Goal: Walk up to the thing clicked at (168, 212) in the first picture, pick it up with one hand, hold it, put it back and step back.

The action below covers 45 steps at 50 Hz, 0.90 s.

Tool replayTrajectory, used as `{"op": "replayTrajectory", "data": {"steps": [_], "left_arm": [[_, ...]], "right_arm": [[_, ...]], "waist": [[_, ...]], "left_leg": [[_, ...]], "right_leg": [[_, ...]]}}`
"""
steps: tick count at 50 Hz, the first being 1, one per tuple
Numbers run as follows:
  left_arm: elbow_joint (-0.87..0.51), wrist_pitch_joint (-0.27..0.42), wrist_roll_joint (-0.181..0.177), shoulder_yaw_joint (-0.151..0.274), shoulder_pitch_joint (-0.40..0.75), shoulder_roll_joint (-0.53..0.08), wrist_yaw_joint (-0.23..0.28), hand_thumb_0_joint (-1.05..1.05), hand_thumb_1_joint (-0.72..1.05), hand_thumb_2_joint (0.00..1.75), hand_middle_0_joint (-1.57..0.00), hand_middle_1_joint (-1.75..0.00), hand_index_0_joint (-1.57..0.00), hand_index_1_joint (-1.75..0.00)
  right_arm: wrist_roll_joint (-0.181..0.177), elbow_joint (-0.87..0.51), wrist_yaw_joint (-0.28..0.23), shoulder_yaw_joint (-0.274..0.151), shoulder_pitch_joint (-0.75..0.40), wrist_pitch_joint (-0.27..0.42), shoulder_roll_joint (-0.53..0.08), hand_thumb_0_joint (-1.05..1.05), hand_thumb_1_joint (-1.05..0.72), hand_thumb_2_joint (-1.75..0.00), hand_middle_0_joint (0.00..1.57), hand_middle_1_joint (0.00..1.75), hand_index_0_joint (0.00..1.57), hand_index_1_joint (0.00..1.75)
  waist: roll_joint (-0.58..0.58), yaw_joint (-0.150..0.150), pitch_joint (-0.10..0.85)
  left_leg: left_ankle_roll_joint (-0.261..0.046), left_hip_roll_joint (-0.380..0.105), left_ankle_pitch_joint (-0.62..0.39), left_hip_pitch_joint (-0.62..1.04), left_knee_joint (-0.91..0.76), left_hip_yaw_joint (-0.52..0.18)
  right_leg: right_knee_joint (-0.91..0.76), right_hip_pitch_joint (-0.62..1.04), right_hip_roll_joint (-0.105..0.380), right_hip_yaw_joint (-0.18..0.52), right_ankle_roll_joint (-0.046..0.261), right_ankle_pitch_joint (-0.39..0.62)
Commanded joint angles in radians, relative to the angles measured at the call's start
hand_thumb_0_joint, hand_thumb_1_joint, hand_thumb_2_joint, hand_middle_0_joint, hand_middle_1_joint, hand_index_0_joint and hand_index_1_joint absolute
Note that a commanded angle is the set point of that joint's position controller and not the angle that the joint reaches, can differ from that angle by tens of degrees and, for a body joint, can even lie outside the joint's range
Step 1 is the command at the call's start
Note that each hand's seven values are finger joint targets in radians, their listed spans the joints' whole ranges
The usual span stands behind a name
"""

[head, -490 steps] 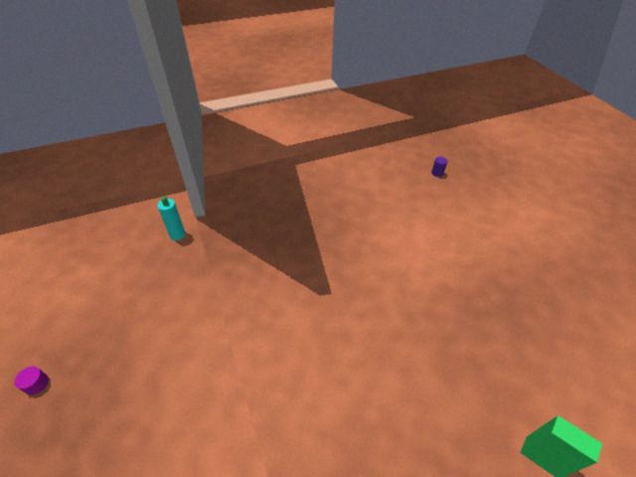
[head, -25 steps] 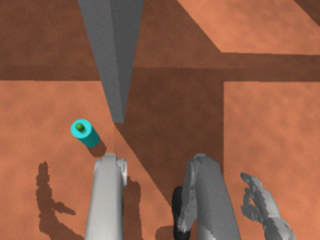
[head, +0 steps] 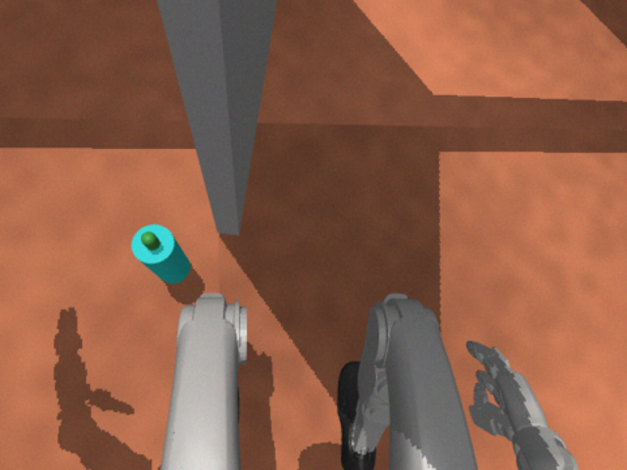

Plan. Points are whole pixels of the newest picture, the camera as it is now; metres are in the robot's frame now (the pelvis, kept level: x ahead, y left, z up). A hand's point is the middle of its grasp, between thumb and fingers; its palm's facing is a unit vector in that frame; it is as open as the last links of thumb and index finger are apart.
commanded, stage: go down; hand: left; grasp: from the side
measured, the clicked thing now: (162, 254) +0.41 +0.25 -0.30
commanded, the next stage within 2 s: approach in 0.64 s
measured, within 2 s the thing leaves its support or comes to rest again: neither
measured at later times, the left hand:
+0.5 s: hand out of the picture +0.31 +0.43 -0.02, palm faces +0.22 -0.97 -0.12, open 17.7 cm
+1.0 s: hand out of the picture +0.32 +0.42 -0.05, palm faces +0.26 -0.97 -0.04, open 17.7 cm
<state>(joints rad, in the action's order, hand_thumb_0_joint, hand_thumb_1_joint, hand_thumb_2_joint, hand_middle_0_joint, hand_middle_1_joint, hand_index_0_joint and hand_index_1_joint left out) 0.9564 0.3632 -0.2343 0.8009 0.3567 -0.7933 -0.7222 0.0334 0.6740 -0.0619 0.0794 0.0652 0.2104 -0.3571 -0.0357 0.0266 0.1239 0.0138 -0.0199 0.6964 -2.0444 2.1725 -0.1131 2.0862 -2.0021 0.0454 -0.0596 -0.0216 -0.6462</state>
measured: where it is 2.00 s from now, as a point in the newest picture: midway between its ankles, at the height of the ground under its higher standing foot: (288, 444)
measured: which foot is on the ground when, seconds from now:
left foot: down 0.00-1.00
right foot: down 0.00-1.00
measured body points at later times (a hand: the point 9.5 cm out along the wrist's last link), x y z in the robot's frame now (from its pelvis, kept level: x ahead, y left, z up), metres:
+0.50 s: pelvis +0.00 +0.00 -0.02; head +0.20 +0.07 +0.37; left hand +0.29 +0.48 -0.01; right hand +0.20 -0.27 -0.12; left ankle +0.08 +0.13 -0.38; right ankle +0.11 -0.13 -0.38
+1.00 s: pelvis +0.00 +0.00 -0.04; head +0.20 +0.07 +0.36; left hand +0.30 +0.47 -0.04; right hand +0.20 -0.27 -0.13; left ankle +0.08 +0.13 -0.38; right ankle +0.11 -0.13 -0.38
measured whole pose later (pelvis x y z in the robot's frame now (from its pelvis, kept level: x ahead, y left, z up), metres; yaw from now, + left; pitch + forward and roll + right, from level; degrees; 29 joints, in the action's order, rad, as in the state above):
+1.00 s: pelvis +0.00 +0.00 -0.04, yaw +0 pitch +31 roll -6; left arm 1.08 0.52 -0.35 0.84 0.42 -0.80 -0.79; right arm 0.05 0.69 -0.04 0.11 0.04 0.23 -0.38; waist -0.06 0.05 0.09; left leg 0.01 -0.02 0.70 -2.13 2.29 -0.12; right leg 2.20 -2.09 0.04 -0.05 -0.03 -0.65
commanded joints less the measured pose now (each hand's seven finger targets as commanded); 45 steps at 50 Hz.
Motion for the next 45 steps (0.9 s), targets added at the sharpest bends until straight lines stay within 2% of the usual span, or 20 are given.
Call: {"op": "replayTrajectory", "data": {"steps": [1, 6, 12, 14, 17, 18, 21, 25, 26, 28, 30, 31, 33, 36, 37, 39, 41, 42, 43, 45], "left_arm": [[-0.167, 0.057, -0.031, 0.103, 0.098, -0.424, 0.0, 0.0, -0.61, 0.06, -0.06, -0.05, -0.04, -0.07], [-0.149, 0.061, -0.043, 0.122, 0.099, -0.436, -0.008, 0.0, -0.61, 0.06, -0.06, -0.04, -0.04, -0.06], [-0.137, 0.067, -0.047, 0.121, 0.118, -0.443, -0.025, 0.0, -0.61, 0.07, -0.05, -0.04, -0.03, -0.06], [-0.132, 0.068, -0.053, 0.135, 0.11, -0.457, -0.026, 0.0, -0.61, 0.07, -0.05, -0.04, -0.03, -0.06], [-0.124, 0.072, -0.058, 0.133, 0.11, -0.455, -0.035, 0.0, -0.61, 0.06, -0.05, -0.04, -0.03, -0.06], [-0.146, 0.075, -0.059, 0.138, 0.136, -0.478, -0.035, 0.0, -0.61, 0.07, -0.05, -0.04, -0.03, -0.06], [-0.144, 0.074, -0.055, 0.131, 0.108, -0.452, -0.045, 0.0, -0.6, 0.07, -0.05, -0.04, -0.03, -0.06], [-0.157, 0.071, -0.069, 0.139, 0.111, -0.444, -0.046, 0.0, -0.61, 0.07, -0.05, -0.04, -0.03, -0.06], [-0.192, 0.076, -0.071, 0.135, 0.126, -0.451, -0.047, 0.0, -0.61, 0.06, -0.06, -0.04, -0.04, -0.06], [-0.189, 0.067, -0.066, 0.124, 0.111, -0.433, -0.046, 0.0, -0.61, 0.06, -0.06, -0.03, -0.03, -0.06], [-0.181, 0.067, -0.066, 0.129, 0.137, -0.448, -0.042, 0.0, -0.59, 0.06, -0.06, -0.04, -0.03, -0.06], [-0.173, 0.068, -0.072, 0.128, 0.139, -0.431, -0.04, 0.0, -0.61, 0.06, -0.05, -0.03, -0.03, -0.05], [-0.183, 0.067, -0.073, 0.12, 0.122, -0.428, -0.04, 0.0, -0.61, 0.06, -0.06, -0.04, -0.04, -0.06], [-0.188, 0.064, -0.07, 0.121, 0.141, -0.441, -0.039, 0.0, -0.59, 0.06, -0.06, -0.03, -0.03, -0.05], [-0.206, 0.065, -0.074, 0.118, 0.152, -0.431, -0.04, 0.0, -0.61, 0.13, -0.07, -0.07, -0.03, -0.12], [-0.173, 0.065, -0.082, 0.127, 0.133, -0.428, -0.038, 0.0, -0.61, 0.04, -0.08, -0.06, -0.05, -0.1], [-0.11, 0.079, -0.099, 0.111, 0.124, -0.372, -0.047, 0.0, -0.61, 0.04, -0.08, -0.06, -0.04, -0.09], [-0.103, 0.094, -0.11, 0.117, 0.127, -0.358, -0.049, 0.0, -0.61, 0.04, -0.08, -0.06, -0.04, -0.1], [-0.086, 0.113, -0.118, 0.104, 0.141, -0.339, -0.058, 0.0, -0.61, 0.04, -0.08, -0.06, -0.04, -0.09], [-0.041, 0.155, -0.132, 0.108, 0.142, -0.318, -0.066, 0.0, -0.61, 0.04, -0.08, -0.07, -0.05, -0.1]], "right_arm": [[-0.01, -0.067, -0.02, -0.088, 0.094, 0.035, -0.233, 0.0, -0.92, -0.91, 0.2, 0.3, 0.2, 0.3], [-0.007, -0.065, -0.014, -0.079, 0.092, 0.033, -0.223, 0.0, -0.92, -0.91, 0.2, 0.3, 0.2, 0.3], [-0.009, -0.067, -0.011, -0.082, 0.082, 0.032, -0.237, 0.0, -0.92, -0.91, 0.2, 0.3, 0.2, 0.3], [-0.006, -0.06, -0.009, -0.078, 0.092, 0.032, -0.234, 0.0, -0.92, -0.91, 0.2, 0.3, 0.2, 0.3], [-0.007, -0.064, -0.01, -0.079, 0.08, 0.035, -0.233, 0.0, -0.93, -0.91, 0.2, 0.3, 0.2, 0.3], [-0.005, -0.06, -0.01, -0.076, 0.087, 0.036, -0.235, 0.0, -0.92, -0.91, 0.2, 0.3, 0.2, 0.3], [-0.007, -0.057, -0.01, -0.083, 0.085, 0.035, -0.245, 0.0, -0.92, -0.91, 0.2, 0.3, 0.2, 0.3], [-0.009, -0.053, -0.008, -0.081, 0.094, 0.035, -0.24, 0.0, -0.93, -0.91, 0.2, 0.3, 0.2, 0.3], [-0.011, -0.054, -0.009, -0.083, 0.083, 0.034, -0.244, 0.0, -0.93, -0.91, 0.2, 0.3, 0.2, 0.3], [-0.011, -0.054, -0.01, -0.084, 0.091, 0.033, -0.246, 0.0, -0.93, -0.91, 0.2, 0.3, 0.2, 0.3], [-0.014, -0.055, -0.009, -0.084, 0.087, 0.032, -0.244, 0.0, -0.92, -0.91, 0.2, 0.3, 0.2, 0.3], [-0.015, -0.053, -0.008, -0.08, 0.09, 0.031, -0.241, 0.0, -0.93, -0.91, 0.2, 0.3, 0.2, 0.3], [-0.014, -0.06, -0.008, -0.084, 0.083, 0.029, -0.238, 0.0, -0.92, -0.91, 0.2, 0.3, 0.2, 0.3], [-0.014, -0.06, -0.008, -0.079, 0.083, 0.03, -0.239, 0.0, -0.92, -0.91, 0.2, 0.3, 0.2, 0.3], [-0.016, -0.059, -0.008, -0.085, 0.085, 0.029, -0.238, 0.0, -0.93, -0.92, 0.2, 0.3, 0.2, 0.3], [-0.018, -0.068, -0.006, -0.079, 0.078, 0.031, -0.236, 0.0, -0.92, -0.91, 0.2, 0.3, 0.2, 0.3], [-0.018, -0.061, -0.003, -0.076, 0.07, 0.034, -0.233, 0.0, -0.91, -0.91, 0.2, 0.3, 0.2, 0.3], [-0.015, -0.06, -0.003, -0.077, 0.072, 0.037, -0.232, 0.0, -0.92, -0.91, 0.2, 0.3, 0.2, 0.3], [-0.012, -0.05, -0.001, -0.075, 0.07, 0.04, -0.23, 0.0, -0.92, -0.91, 0.2, 0.3, 0.2, 0.3], [-0.003, -0.05, 0.002, -0.066, 0.059, 0.046, -0.229, 0.0, -0.92, -0.91, 0.2, 0.3, 0.2, 0.3]], "waist": [[0.257, -0.05, 0.56], [0.205, -0.048, 0.571], [0.228, -0.043, 0.539], [0.224, -0.047, 0.566], [0.198, -0.044, 0.555], [0.215, -0.047, 0.56], [0.254, -0.049, 0.571], [0.224, -0.044, 0.583], [0.262, -0.053, 0.579], [0.283, -0.047, 0.579], [0.254, -0.037, 0.566], [0.249, -0.034, 0.559], [0.236, -0.046, 0.565], [0.253, -0.044, 0.56], [0.253, -0.041, 0.566], [0.223, -0.04, 0.536], [0.193, -0.018, 0.481], [0.169, -0.02, 0.49], [0.164, -0.002, 0.475], [0.152, -0.003, 0.46]], "left_leg": [[-0.028, 0.001, -0.106, 0.45, -0.334, 0.028], [-0.036, 0.009, -0.127, 0.389, -0.288, 0.055], [-0.034, 0.003, -0.07, 0.391, -0.295, 0.038], [-0.035, 0.008, -0.104, 0.381, -0.276, 0.052], [-0.042, 0.011, -0.082, 0.347, -0.262, 0.061], [-0.041, 0.01, -0.086, 0.346, -0.257, 0.066], [-0.031, 0.005, -0.119, 0.412, -0.272, 0.043], [-0.032, 0.009, -0.14, 0.393, -0.252, 0.047], [-0.031, 0.006, -0.115, 0.406, -0.268, 0.04], [-0.025, 0.002, -0.119, 0.437, -0.284, 0.025], [-0.03, 0.004, -0.093, 0.408, -0.281, 0.02], [-0.03, 0.005, -0.113, 0.401, -0.27, 0.025], [-0.035, 0.008, -0.086, 0.383, -0.27, 0.038], [-0.032, 0.006, -0.092, 0.393, -0.272, 0.036], [-0.034, 0.008, -0.086, 0.395, -0.27, 0.039], [-0.037, 0.008, -0.062, 0.362, -0.274, 0.035], [-0.04, 0.009, -0.047, 0.321, -0.254, 0.035], [-0.041, 0.012, -0.077, 0.309, -0.23, 0.042], [-0.042, 0.012, -0.084, 0.29, -0.212, 0.047], [-0.042, 0.011, -0.093, 0.274, -0.186, 0.048]], "right_leg": [[-0.163, 0.25, -0.04, -0.038, 0.06, 0.076], [-0.169, 0.294, -0.041, -0.03, 0.054, 0.08], [-0.145, 0.226, -0.042, -0.037, 0.056, 0.044], [-0.147, 0.266, -0.042, -0.033, 0.055, 0.065], [-0.155, 0.262, -0.045, -0.031, 0.053, 0.043], [-0.151, 0.277, -0.045, -0.027, 0.054, 0.048], [-0.12, 0.218, -0.043, -0.038, 0.059, 0.079], [-0.118, 0.236, -0.042, -0.039, 0.057, 0.092], [-0.112, 0.207, -0.042, -0.04, 0.06, 0.077], [-0.1, 0.199, -0.039, -0.045, 0.06, 0.086], [-0.104, 0.192, -0.04, -0.046, 0.058, 0.067], [-0.101, 0.195, -0.04, -0.045, 0.058, 0.081], [-0.121, 0.211, -0.041, -0.038, 0.057, 0.054], [-0.113, 0.203, -0.041, -0.038, 0.058, 0.062], [-0.12, 0.203, -0.041, -0.037, 0.058, 0.058], [-0.125, 0.204, -0.042, -0.04, 0.056, 0.036], [-0.118, 0.179, -0.045, -0.045, 0.054, 0.023], [-0.114, 0.184, -0.045, -0.04, 0.055, 0.044], [-0.11, 0.183, -0.046, -0.042, 0.054, 0.046], [-0.092, 0.175, -0.048, -0.042, 0.056, 0.052]]}}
